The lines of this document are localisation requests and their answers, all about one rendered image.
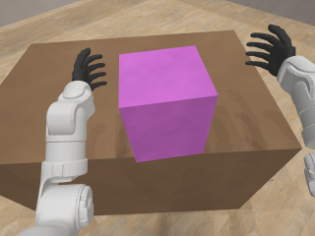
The robot right forearm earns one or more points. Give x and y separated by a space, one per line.
297 77

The robot left hand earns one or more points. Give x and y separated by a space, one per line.
82 70

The robot right hand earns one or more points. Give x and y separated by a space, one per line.
280 49

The pedestal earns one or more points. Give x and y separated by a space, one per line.
249 140

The left robot upper arm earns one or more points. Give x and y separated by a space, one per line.
63 210

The robot left forearm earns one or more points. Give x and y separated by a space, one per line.
65 136

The right robot upper arm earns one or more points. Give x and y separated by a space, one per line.
309 172

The carton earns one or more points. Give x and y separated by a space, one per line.
167 101

